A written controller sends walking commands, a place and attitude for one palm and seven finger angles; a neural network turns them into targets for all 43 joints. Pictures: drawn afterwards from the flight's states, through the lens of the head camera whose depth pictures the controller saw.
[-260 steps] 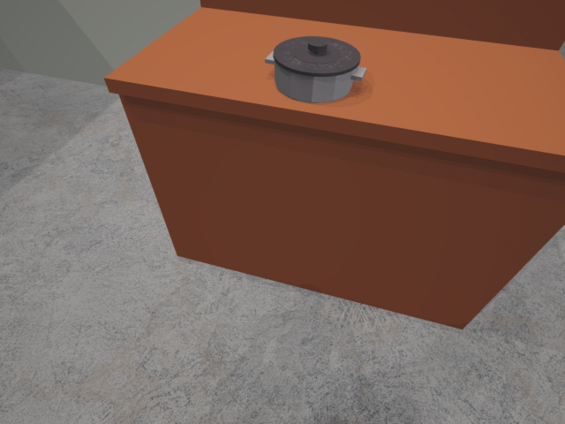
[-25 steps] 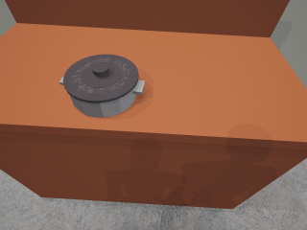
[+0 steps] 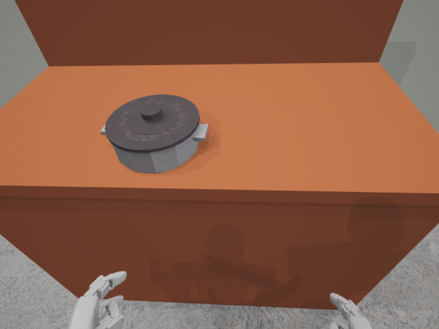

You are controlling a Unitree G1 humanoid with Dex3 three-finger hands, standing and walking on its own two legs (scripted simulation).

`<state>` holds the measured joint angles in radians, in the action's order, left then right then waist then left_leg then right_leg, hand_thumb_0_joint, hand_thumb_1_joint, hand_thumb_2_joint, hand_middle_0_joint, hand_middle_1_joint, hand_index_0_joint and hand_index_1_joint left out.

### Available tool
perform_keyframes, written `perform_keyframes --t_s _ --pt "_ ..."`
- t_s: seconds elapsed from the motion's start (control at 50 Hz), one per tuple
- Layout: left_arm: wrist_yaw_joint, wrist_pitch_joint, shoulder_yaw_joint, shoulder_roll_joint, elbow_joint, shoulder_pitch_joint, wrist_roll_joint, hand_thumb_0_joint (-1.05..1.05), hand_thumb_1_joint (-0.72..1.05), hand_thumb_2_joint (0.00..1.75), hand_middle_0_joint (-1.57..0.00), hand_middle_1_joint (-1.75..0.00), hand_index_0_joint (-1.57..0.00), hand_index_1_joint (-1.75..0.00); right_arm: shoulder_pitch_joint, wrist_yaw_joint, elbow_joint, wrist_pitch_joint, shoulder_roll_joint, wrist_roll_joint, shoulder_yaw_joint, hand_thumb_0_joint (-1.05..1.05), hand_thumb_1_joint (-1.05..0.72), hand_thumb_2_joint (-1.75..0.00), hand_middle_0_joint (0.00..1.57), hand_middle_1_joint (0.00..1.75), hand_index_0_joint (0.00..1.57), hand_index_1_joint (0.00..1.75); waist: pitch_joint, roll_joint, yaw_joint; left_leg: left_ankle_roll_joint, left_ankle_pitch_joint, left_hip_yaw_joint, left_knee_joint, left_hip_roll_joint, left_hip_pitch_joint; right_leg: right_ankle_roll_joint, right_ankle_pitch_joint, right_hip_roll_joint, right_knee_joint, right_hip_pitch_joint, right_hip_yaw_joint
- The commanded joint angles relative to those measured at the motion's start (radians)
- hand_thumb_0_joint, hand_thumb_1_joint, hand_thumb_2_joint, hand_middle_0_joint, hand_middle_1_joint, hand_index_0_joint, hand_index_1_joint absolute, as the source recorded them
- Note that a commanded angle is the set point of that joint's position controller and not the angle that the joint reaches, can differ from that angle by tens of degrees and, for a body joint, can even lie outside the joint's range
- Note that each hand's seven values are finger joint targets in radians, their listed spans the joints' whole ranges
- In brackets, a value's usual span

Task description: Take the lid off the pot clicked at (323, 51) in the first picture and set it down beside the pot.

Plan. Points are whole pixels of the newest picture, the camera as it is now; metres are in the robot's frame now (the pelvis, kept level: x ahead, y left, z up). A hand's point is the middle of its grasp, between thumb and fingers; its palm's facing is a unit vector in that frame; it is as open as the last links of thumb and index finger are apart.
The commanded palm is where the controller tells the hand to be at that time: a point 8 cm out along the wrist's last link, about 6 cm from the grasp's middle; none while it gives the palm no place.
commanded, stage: lift the closed hand beside the body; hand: left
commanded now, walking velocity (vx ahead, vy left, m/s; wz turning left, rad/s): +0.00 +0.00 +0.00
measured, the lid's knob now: (151, 112) +0.52 +0.18 +0.15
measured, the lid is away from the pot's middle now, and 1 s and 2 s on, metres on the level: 0.00 0.00 0.00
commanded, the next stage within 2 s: raise the hand higher, near the body in 0.38 s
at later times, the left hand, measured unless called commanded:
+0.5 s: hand out of the picture +0.11 +0.23 +0.09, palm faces +0.30 -0.87 -0.39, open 3.1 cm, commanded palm +0.04 +0.26 +0.13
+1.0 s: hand (13, 302) +0.12 +0.24 +0.16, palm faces +0.36 -0.85 -0.39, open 3.1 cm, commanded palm +0.06 +0.28 +0.19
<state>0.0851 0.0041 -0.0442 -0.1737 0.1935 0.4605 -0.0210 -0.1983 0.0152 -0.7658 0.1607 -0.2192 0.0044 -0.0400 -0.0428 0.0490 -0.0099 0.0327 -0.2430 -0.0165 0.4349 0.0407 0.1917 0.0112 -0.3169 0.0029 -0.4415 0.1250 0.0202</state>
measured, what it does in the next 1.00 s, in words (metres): stands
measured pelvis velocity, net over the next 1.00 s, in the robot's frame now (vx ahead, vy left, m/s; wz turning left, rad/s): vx -0.04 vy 0.01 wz -0.01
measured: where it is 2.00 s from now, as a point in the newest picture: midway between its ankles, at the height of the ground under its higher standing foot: outside the picture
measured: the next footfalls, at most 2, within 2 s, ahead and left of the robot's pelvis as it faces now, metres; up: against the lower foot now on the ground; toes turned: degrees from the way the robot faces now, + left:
none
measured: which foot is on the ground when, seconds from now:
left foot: down 0.00-1.00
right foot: down 0.00-1.00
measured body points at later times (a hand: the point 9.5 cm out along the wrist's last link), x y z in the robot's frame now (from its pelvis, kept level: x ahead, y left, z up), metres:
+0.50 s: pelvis -0.04 -0.01 +0.00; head -0.06 -0.02 +0.45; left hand +0.08 +0.27 +0.11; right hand +0.15 -0.20 -0.07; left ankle -0.01 +0.10 -0.74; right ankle -0.05 -0.11 -0.74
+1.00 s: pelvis -0.04 +0.01 +0.00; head -0.07 +0.00 +0.45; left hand +0.10 +0.28 +0.19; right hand +0.18 -0.19 -0.05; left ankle -0.01 +0.10 -0.74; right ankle -0.05 -0.11 -0.74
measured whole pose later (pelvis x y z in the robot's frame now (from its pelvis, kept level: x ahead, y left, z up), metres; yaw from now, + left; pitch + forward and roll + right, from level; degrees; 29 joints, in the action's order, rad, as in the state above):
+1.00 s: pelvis -0.04 +0.01 +0.00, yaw -1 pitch -7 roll -1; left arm 0.07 -0.13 -0.27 -0.33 -0.56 0.60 0.04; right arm -0.17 -0.05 -0.60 0.19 -0.21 -0.01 0.03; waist 0.03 0.04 0.09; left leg 0.04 -0.21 -0.02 0.43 0.02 0.11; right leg 0.00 -0.24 -0.02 -0.37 0.01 0.01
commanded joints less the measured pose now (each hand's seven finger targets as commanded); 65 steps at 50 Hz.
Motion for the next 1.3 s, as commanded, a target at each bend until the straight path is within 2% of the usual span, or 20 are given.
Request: perform_keyframes --t_s 0.0,0.08,0.12,0.18,0.2,0.24,0.28,0.3,0.48,0.5,0.54,0.58,0.68,0.74,0.88,0.92,1.08,1.12,1.2,1.28 --pt "-0.024 -0.074 -0.140 -0.196 -0.304 0.142 0.027 0.00 0.90 0.90 -0.77 -0.92 -0.77 -0.92 0.125 -0.036 0.290 0.009 -0.107 0.007 -0.021 0.00 -0.90 -0.90 0.20 0.30 0.20 0.30 0.010 -0.085 0.051 -0.014 0.252 0.000 -0.021 -0.043 -0.040 -0.005 0.308 0.018 0.077 0.082 0.026" --pt "-0.031 -0.114 -0.144 -0.203 -0.419 0.050 0.052 0.00 0.90 0.90 -0.95 -1.12 -0.95 -1.12 0.128 -0.066 0.345 -0.006 -0.099 0.006 -0.004 0.00 -0.90 -0.90 0.20 0.30 0.20 0.30 0.058 -0.078 0.027 -0.003 0.077 -0.008 -0.030 -0.035 -0.066 -0.014 0.112 0.011 0.153 0.159 0.003" --pt "-0.033 -0.132 -0.114 -0.188 -0.525 0.026 0.057 0.00 0.90 0.90 -1.04 -1.21 -1.04 -1.21 0.126 -0.076 0.367 0.002 -0.091 0.003 0.009 0.00 -0.90 -0.90 0.20 0.30 0.20 0.30 0.044 -0.008 0.029 0.001 0.047 -0.009 -0.039 -0.032 -0.102 -0.009 0.057 0.012 0.174 0.152 -0.010" --pt "-0.024 -0.141 -0.146 -0.220 -0.587 0.041 0.061 0.00 0.90 0.90 -1.17 -1.36 -1.17 -1.36 0.129 -0.081 0.372 0.014 -0.097 -0.005 0.016 0.00 -0.90 -0.90 0.20 0.30 0.20 0.30 0.053 0.025 0.035 0.001 0.024 -0.008 -0.040 -0.028 -0.124 -0.006 0.022 0.006 0.201 0.157 -0.012" --pt "-0.025 -0.147 -0.117 -0.189 -0.614 0.021 0.061 0.00 0.90 0.90 -1.21 -1.40 -1.21 -1.40 0.131 -0.083 0.372 0.020 -0.089 -0.006 0.024 0.00 -0.90 -0.90 0.20 0.30 0.20 0.30 0.064 0.039 0.032 0.001 0.014 -0.002 -0.049 -0.026 -0.117 -0.004 0.013 0.005 0.202 0.146 -0.007" --pt "-0.022 -0.147 -0.153 -0.214 -0.612 0.065 0.065 0.00 0.90 0.90 -1.30 -1.50 -1.30 -1.50 0.133 -0.088 0.367 0.024 -0.089 -0.009 0.023 0.00 -0.90 -0.90 0.20 0.30 0.20 0.30 0.080 -0.015 0.045 0.006 0.016 0.004 -0.054 -0.030 -0.119 -0.003 -0.002 0.005 0.216 0.141 -0.016" --pt "-0.017 -0.154 -0.206 -0.259 -0.667 0.093 0.064 0.00 0.90 0.90 -1.30 -1.50 -1.30 -1.50 0.145 -0.086 0.367 0.032 -0.094 -0.010 0.022 0.00 -0.90 -0.90 0.20 0.30 0.20 0.30 0.062 0.016 0.060 0.002 0.024 0.007 -0.054 -0.031 -0.130 0.000 0.001 0.002 0.218 0.122 -0.017" --pt "-0.019 -0.157 -0.178 -0.230 -0.693 0.098 0.064 0.00 0.90 0.90 -1.30 -1.50 -1.30 -1.50 0.151 -0.087 0.368 0.038 -0.081 -0.010 0.029 0.00 -0.90 -0.90 0.20 0.30 0.20 0.30 0.069 0.023 0.058 0.004 0.028 0.009 -0.060 -0.031 -0.123 0.001 0.009 0.004 0.214 0.111 -0.015" --pt "-0.007 -0.163 -0.294 -0.292 -0.802 0.223 0.054 0.00 0.90 0.90 -1.30 -1.50 -1.30 -1.50 0.182 -0.083 0.338 0.077 -0.081 -0.008 0.020 0.00 -0.90 -0.90 0.20 0.30 0.20 0.30 0.056 -0.012 0.092 -0.002 0.117 0.027 -0.065 -0.050 -0.130 0.002 0.105 -0.013 0.180 0.063 -0.007" --pt "-0.015 -0.167 -0.244 -0.241 -0.813 0.233 0.054 0.00 0.90 0.90 -1.30 -1.50 -1.30 -1.50 0.174 -0.079 0.338 0.081 -0.075 -0.009 0.025 0.00 -0.90 -0.90 0.20 0.30 0.20 0.30 0.059 -0.014 0.085 -0.001 0.121 0.032 -0.071 -0.050 -0.125 0.002 0.110 -0.011 0.167 0.055 0.002" --pt "-0.017 -0.170 -0.241 -0.242 -0.819 0.232 0.050 0.00 0.90 0.90 -1.30 -1.50 -1.30 -1.50 0.171 -0.077 0.334 0.085 -0.083 -0.006 0.019 0.00 -0.90 -0.90 0.20 0.30 0.20 0.30 0.063 -0.040 0.084 0.003 0.113 0.036 -0.077 -0.054 -0.128 -0.001 0.105 -0.013 0.162 0.061 0.005" --pt "-0.008 -0.171 -0.300 -0.294 -0.842 0.225 0.050 0.00 0.90 0.90 -1.30 -1.50 -1.30 -1.50 0.179 -0.078 0.330 0.090 -0.087 -0.004 0.017 0.00 -0.90 -0.90 0.20 0.30 0.20 0.30 0.065 -0.031 0.095 -0.001 0.106 0.037 -0.076 -0.054 -0.128 0.000 0.101 -0.020 0.169 0.064 -0.002" --pt "-0.001 -0.182 -0.299 -0.292 -0.910 0.212 0.049 0.00 0.90 0.90 -1.30 -1.50 -1.30 -1.50 0.167 -0.077 0.330 0.105 -0.089 -0.004 0.022 0.00 -0.90 -0.90 0.20 0.30 0.20 0.30 0.040 0.002 0.096 -0.006 0.134 0.043 -0.075 -0.056 -0.145 0.004 0.135 -0.022 0.151 0.048 -0.004" --pt "0.001 -0.185 -0.300 -0.286 -0.910 0.185 0.053 0.00 0.90 0.90 -1.30 -1.50 -1.30 -1.50 0.163 -0.079 0.328 0.097 -0.084 -0.005 0.023 0.00 -0.90 -0.90 0.20 0.30 0.20 0.30 0.060 -0.020 0.094 -0.006 0.129 0.044 -0.085 -0.059 -0.137 0.005 0.136 -0.020 0.153 0.045 -0.003" --pt "0.000 -0.193 -0.329 -0.302 -0.969 0.128 0.060 0.00 0.90 0.90 -1.30 -1.50 -1.30 -1.50 0.160 -0.069 0.333 0.097 -0.092 -0.007 0.030 0.00 -0.90 -0.90 0.20 0.30 0.20 0.30 0.047 0.050 0.098 -0.015 0.147 0.049 -0.085 -0.060 -0.157 0.012 0.160 -0.032 0.150 0.034 -0.012" --pt "-0.002 -0.194 -0.321 -0.294 -0.971 0.098 0.063 0.00 0.90 0.90 -1.30 -1.50 -1.30 -1.50 0.157 -0.067 0.334 0.090 -0.091 -0.008 0.033 0.00 -0.90 -0.90 0.20 0.30 0.20 0.30 0.055 0.020 0.094 -0.017 0.153 0.057 -0.092 -0.065 -0.150 0.013 0.165 -0.029 0.144 0.025 -0.008" --pt "-0.001 -0.199 -0.362 -0.320 -0.995 -0.008 0.075 0.00 0.90 0.90 -1.30 -1.50 -1.30 -1.50 0.163 -0.063 0.326 0.080 -0.097 -0.013 0.040 0.00 -0.90 -0.90 0.20 0.30 0.20 0.30 0.053 0.048 0.096 -0.020 0.134 0.057 -0.094 -0.062 -0.167 0.015 0.155 -0.035 0.164 0.027 -0.019" --pt "-0.001 -0.202 -0.369 -0.318 -0.969 -0.005 0.079 0.00 0.90 0.90 -1.30 -1.50 -1.30 -1.50 0.163 -0.065 0.322 0.075 -0.092 -0.014 0.039 0.00 -0.90 -0.90 0.20 0.30 0.20 0.30 0.050 -0.002 0.097 -0.016 0.129 0.055 -0.097 -0.067 -0.169 0.013 0.146 -0.028 0.167 0.025 -0.018" --pt "-0.002 -0.213 -0.374 -0.317 -0.990 -0.066 0.080 0.00 0.90 0.90 -1.30 -1.50 -1.30 -1.50 0.167 -0.060 0.310 0.074 -0.094 -0.016 0.043 0.00 -0.90 -0.90 0.20 0.30 0.20 0.30 0.040 0.054 0.093 -0.020 0.139 0.052 -0.096 -0.062 -0.175 0.016 0.157 -0.026 0.169 0.017 -0.020" --pt "0.005 -0.219 -0.419 -0.350 -0.972 -0.090 0.088 0.00 0.90 0.90 -1.30 -1.50 -1.30 -1.50 0.171 -0.064 0.303 0.074 -0.099 -0.015 0.038 0.00 -0.90 -0.90 0.20 0.30 0.20 0.30 0.047 0.012 0.102 -0.018 0.117 0.053 -0.103 -0.064 -0.181 0.014 0.135 -0.032 0.184 0.025 -0.022"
